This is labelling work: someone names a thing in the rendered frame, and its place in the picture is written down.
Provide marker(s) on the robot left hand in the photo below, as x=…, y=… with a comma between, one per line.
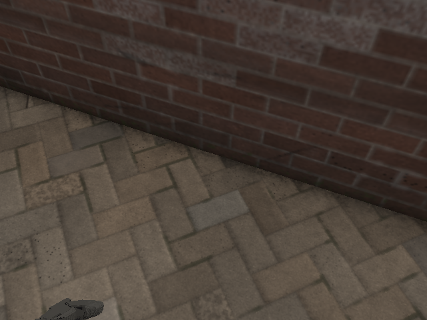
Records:
x=73, y=310

